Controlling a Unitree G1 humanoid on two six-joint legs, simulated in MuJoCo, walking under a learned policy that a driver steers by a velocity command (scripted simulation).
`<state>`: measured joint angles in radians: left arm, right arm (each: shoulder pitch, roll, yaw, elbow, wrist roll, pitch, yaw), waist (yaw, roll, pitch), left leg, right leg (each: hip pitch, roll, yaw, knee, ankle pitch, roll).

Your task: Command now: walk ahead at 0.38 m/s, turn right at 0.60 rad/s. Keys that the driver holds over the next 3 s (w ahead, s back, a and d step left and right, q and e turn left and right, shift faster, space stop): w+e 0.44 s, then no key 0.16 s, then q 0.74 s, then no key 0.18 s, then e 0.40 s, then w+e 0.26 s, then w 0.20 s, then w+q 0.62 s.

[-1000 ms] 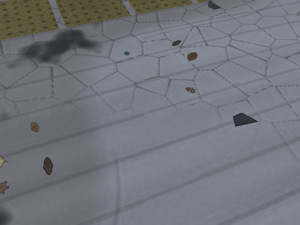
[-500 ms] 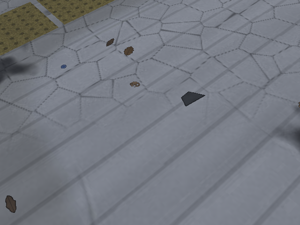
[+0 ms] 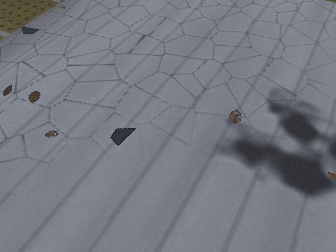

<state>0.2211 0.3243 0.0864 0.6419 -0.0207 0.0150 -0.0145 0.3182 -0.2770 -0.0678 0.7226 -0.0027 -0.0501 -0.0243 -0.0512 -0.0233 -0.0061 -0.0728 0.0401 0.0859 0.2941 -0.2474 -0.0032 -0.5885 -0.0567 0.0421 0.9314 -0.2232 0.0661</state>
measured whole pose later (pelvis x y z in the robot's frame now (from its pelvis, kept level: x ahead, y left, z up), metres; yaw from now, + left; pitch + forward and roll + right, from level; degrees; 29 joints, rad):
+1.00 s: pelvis +0.39 -0.15 -0.01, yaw -12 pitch +1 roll +0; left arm 0.14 0.29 0.04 0.69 0.01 0.01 0.04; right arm 0.20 -0.30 -0.07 0.73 0.01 0.02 -0.01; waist -0.05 0.01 0.07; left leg -0.36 -0.10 -0.12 0.44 -0.09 0.04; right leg -0.44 0.01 0.12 0.73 -0.34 0.07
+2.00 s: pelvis +0.40 -0.18 -0.02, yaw -6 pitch +0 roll +1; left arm 0.23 0.30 0.07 0.73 -0.03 0.05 0.00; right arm 0.10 -0.31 -0.08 0.76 0.01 0.05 -0.03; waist 0.01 0.03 0.05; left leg -0.26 0.08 0.17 0.61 -0.36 0.00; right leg -0.24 -0.02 -0.06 0.58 -0.36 -0.02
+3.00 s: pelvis +0.88 -0.28 -0.02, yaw -1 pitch +2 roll +0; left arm 0.03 0.27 0.03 0.60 0.00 -0.13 -0.01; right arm 0.43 -0.31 -0.07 0.82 0.02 -0.03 -0.02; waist -0.09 0.00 0.02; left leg -0.06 -0.08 -0.22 0.54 -0.48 0.04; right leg -0.46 0.02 0.06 0.48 -0.05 0.00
